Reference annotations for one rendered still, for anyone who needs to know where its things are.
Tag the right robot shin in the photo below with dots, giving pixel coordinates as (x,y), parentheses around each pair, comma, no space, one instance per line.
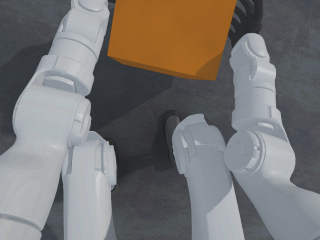
(199,118)

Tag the right robot forearm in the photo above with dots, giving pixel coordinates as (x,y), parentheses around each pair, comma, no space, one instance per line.
(254,88)

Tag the left robot forearm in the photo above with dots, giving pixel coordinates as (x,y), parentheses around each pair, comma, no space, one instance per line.
(75,50)

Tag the left robot thigh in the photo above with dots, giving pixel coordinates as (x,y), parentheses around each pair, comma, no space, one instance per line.
(87,206)

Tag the robot right upper arm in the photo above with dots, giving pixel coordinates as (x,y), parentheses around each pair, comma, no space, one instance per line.
(262,164)

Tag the right robot hand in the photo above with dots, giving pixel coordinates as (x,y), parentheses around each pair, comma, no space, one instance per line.
(250,21)

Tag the robot left upper arm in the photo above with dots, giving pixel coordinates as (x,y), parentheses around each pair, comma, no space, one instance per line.
(48,122)

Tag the carton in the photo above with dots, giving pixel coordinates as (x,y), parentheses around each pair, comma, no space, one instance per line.
(181,38)

